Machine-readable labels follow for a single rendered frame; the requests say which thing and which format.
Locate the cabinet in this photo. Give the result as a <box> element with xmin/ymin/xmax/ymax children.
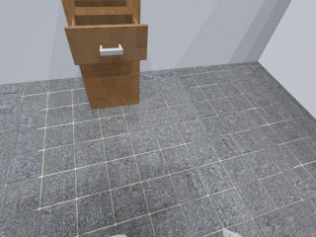
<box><xmin>61</xmin><ymin>0</ymin><xmax>141</xmax><ymax>110</ymax></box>

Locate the handle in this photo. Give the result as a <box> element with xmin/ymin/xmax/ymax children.
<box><xmin>100</xmin><ymin>44</ymin><xmax>123</xmax><ymax>56</ymax></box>

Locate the drawer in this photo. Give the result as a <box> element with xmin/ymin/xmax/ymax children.
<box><xmin>64</xmin><ymin>14</ymin><xmax>148</xmax><ymax>65</ymax></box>

